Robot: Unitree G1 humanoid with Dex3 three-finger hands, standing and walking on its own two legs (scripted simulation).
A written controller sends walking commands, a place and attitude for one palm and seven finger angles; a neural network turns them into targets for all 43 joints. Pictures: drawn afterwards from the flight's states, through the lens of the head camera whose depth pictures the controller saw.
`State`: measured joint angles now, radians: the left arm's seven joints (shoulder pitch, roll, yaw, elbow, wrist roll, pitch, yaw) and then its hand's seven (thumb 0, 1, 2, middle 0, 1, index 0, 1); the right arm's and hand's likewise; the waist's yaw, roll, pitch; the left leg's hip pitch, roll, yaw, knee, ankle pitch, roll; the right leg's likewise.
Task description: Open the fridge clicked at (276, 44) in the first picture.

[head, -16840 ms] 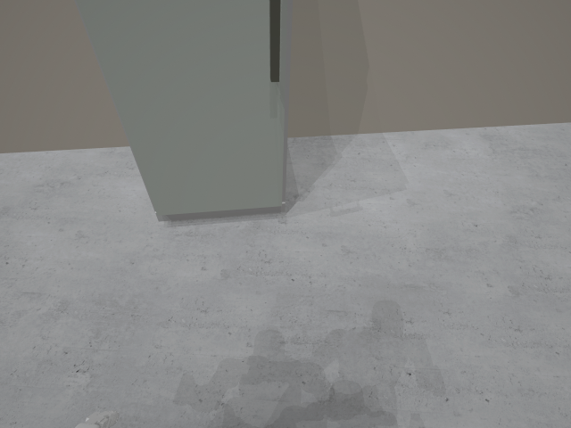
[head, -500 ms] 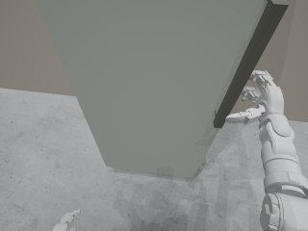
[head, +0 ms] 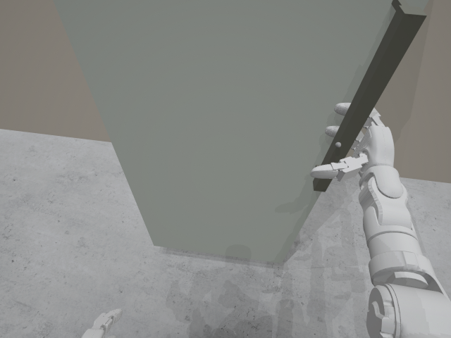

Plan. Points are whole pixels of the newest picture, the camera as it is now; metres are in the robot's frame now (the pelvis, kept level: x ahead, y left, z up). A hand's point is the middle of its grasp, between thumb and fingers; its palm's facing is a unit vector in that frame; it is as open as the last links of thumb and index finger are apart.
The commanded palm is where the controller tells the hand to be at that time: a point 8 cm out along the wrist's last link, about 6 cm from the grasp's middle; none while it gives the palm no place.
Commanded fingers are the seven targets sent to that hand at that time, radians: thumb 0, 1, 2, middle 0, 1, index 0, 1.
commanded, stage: slide the fingers in behind the handle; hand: right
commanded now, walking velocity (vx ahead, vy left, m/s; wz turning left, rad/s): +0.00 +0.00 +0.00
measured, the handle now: (349, 117) +0.48 -0.17 +0.16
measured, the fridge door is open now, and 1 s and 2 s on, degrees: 0 0 0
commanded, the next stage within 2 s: grip the handle and tug to test in 0.76 s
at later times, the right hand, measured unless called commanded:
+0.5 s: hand (335, 146) +0.43 -0.14 +0.13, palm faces +0.03 +1.00 -0.01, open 14.0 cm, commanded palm +0.40 -0.20 +0.13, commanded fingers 0.00 0.50 -0.30 0.30 1.20 0.30 1.20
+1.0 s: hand (333, 145) +0.44 -0.14 +0.13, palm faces +0.03 +1.00 -0.01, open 13.6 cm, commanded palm +0.40 -0.19 +0.13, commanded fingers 0.00 0.13 -0.46 0.34 1.25 0.34 1.25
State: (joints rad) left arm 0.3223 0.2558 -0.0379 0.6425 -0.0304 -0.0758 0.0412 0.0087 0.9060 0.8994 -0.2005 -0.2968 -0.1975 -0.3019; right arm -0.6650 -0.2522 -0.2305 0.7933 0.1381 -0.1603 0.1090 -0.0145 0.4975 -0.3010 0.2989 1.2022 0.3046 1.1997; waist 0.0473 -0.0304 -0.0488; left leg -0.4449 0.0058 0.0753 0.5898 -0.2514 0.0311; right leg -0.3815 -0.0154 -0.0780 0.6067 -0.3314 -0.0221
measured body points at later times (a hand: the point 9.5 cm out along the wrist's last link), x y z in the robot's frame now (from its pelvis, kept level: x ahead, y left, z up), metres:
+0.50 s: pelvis +0.00 +0.01 +0.00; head +0.03 +0.02 +0.45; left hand +0.10 +0.26 -0.11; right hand +0.42 -0.20 +0.13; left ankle +0.03 +0.10 -0.73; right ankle -0.02 -0.10 -0.73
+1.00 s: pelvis +0.00 +0.00 +0.00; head +0.03 +0.01 +0.45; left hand +0.09 +0.25 -0.12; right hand +0.43 -0.19 +0.13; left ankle +0.03 +0.10 -0.73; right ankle -0.02 -0.10 -0.73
